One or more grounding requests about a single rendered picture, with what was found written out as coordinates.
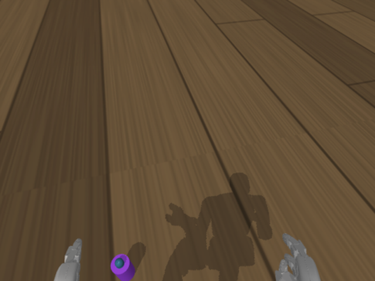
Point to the right robot hand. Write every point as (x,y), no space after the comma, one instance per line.
(303,266)

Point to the left robot hand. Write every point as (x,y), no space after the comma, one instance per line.
(70,269)

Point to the bottle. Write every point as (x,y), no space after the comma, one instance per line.
(122,267)

